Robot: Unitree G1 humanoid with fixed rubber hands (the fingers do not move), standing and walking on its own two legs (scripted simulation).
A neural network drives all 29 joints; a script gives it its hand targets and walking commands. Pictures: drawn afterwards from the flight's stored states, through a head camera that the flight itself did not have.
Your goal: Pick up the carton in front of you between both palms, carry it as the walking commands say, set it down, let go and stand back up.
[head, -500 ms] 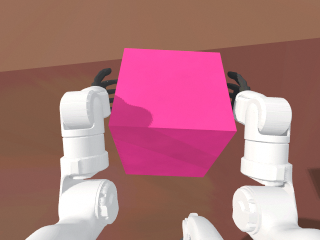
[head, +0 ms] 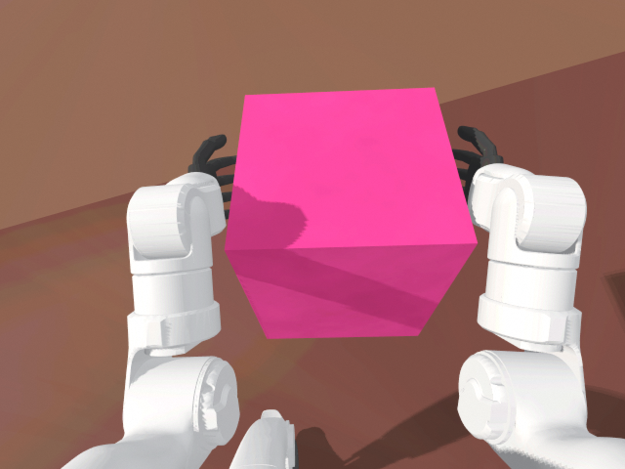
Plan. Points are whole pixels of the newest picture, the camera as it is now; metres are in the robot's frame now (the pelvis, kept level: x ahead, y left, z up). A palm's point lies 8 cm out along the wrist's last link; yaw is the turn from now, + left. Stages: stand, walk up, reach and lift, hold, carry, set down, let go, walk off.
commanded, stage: carry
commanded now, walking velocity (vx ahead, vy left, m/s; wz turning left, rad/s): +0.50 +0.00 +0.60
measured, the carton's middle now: (340, 228) +0.39 +0.01 +0.09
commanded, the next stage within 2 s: none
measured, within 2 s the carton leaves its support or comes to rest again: neither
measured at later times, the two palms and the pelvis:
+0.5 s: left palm (197, 47) +0.63 +0.21 +0.20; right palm (402, 21) +0.69 -0.08 +0.20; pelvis +0.29 +0.00 +0.02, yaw +11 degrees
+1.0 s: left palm out of the picture +0.90 +0.31 +0.19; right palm out of the picture +0.95 +0.02 +0.19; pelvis +0.55 +0.09 +0.05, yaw +14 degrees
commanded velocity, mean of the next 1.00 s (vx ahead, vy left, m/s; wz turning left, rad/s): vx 0.50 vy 0.00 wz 0.23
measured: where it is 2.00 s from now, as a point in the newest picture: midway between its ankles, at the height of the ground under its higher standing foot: (285, 193)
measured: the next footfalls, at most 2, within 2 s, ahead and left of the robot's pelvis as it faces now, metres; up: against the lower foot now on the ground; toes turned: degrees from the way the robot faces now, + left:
left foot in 0.08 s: +0.25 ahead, +0.12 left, +0.02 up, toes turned +6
right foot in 0.42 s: +0.40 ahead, -0.08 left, +0.03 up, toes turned +7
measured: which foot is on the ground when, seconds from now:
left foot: up 0.00-0.06, down 0.08-0.42, up 0.44-0.80, down 0.82-1.00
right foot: down 0.00-0.10, up 0.12-0.40, down 0.42-0.84, up 0.86-1.00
